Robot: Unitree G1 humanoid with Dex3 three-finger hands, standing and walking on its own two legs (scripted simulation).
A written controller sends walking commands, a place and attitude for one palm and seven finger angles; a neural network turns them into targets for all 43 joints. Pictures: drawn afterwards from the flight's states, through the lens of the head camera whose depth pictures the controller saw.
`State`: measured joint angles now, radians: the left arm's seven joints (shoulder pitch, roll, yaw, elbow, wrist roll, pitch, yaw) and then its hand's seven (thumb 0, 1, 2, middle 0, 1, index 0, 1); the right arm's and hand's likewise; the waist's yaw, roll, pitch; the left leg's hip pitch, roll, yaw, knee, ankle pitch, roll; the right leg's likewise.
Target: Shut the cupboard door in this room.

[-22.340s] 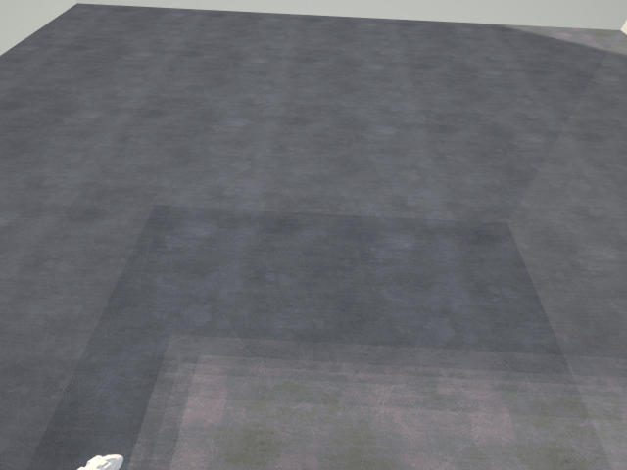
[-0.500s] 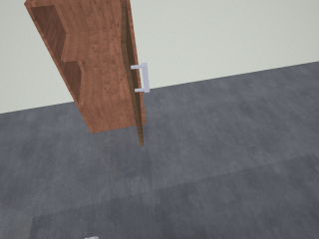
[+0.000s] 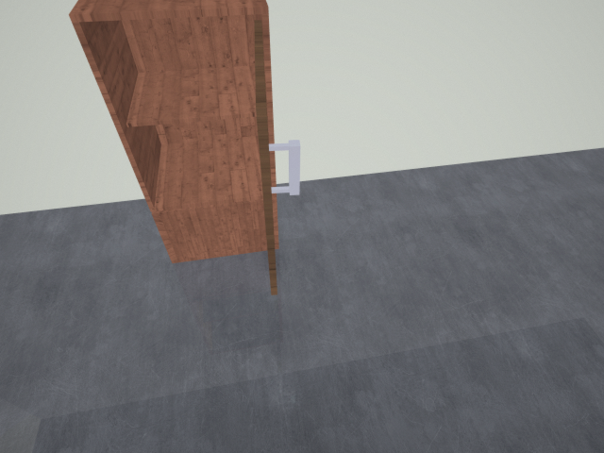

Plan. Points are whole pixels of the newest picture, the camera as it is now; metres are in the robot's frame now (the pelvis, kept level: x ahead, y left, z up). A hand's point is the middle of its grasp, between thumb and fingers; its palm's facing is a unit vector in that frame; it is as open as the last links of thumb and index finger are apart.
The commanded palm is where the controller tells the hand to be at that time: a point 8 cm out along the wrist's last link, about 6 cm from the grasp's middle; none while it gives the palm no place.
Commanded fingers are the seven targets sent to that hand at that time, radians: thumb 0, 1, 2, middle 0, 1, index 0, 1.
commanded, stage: stand and wait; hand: left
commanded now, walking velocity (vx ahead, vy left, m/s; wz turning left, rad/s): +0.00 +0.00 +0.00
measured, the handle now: (284, 169) +0.65 +0.09 -0.02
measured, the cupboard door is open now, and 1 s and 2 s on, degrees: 85 85 85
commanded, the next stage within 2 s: look at it before walking up in 0.28 s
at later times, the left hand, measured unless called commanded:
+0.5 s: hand out of the picture +0.01 +0.17 -0.18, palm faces +0.03 -0.98 -0.18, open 7.4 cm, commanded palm none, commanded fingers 0.00 0.90 0.90 -0.20 -0.30 -0.20 -0.30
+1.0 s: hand out of the picture +0.03 +0.18 -0.18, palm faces +0.03 -0.98 -0.19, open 7.4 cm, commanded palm none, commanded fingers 0.00 0.90 0.90 -0.20 -0.30 -0.20 -0.30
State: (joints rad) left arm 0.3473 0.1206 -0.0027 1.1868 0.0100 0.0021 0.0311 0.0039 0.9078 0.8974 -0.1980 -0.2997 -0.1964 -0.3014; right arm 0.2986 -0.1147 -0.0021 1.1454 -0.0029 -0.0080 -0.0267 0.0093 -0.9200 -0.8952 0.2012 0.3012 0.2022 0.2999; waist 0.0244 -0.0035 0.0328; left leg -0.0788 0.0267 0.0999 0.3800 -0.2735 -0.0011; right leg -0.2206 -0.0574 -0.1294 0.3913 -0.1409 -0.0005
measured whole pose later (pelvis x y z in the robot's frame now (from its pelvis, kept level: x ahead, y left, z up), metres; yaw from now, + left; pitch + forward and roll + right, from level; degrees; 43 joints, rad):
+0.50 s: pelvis +0.02 +0.00 +0.00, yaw -1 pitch -1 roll +0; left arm 0.28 0.13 0.00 1.15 0.01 -0.01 0.04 0.01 0.92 0.90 -0.20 -0.30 -0.20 -0.30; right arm 0.32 -0.09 0.00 1.16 0.00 -0.02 -0.03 0.00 -0.91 -0.90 0.20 0.30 0.20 0.30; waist 0.00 0.00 0.03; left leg -0.05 0.03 0.11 0.39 -0.31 0.00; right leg -0.22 -0.06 -0.12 0.43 -0.19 0.01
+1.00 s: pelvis +0.03 +0.00 +0.00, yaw +0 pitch -1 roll +0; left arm 0.26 0.15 0.01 1.15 0.01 -0.01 0.03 0.01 0.91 0.90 -0.20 -0.30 -0.20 -0.30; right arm 0.28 -0.14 -0.01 1.15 0.00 -0.03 -0.03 0.00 -0.91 -0.90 0.20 0.30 0.20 0.30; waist 0.01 0.00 0.05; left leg -0.03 0.03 0.11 0.37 -0.32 0.00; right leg -0.20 -0.05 -0.12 0.42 -0.20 0.01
